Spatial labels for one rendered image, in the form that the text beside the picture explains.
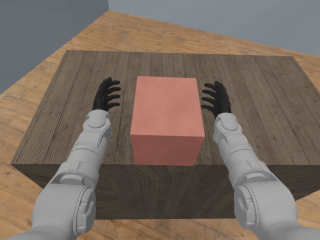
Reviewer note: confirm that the left robot forearm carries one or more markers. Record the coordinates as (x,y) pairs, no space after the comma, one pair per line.
(87,155)

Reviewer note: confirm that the left robot hand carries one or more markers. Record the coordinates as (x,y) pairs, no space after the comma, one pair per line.
(101,99)

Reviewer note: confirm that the right robot upper arm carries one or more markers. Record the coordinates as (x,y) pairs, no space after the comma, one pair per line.
(268,210)

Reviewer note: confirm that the carton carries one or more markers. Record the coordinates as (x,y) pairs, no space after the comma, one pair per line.
(167,126)

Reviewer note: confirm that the right robot forearm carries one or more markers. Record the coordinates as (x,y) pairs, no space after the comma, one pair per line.
(240,159)

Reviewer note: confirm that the left robot upper arm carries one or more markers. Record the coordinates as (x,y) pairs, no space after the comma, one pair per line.
(62,212)

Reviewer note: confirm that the right robot hand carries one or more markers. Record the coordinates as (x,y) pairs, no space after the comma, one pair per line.
(221,102)

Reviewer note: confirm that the pedestal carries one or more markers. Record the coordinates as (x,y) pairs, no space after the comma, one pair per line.
(274,101)

